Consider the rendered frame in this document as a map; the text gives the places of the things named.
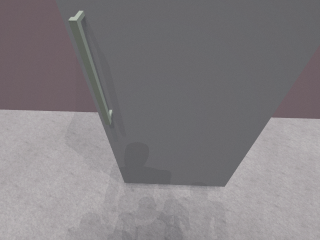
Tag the handle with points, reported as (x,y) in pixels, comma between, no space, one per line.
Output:
(79,36)

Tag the fridge door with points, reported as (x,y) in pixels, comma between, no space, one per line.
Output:
(191,83)

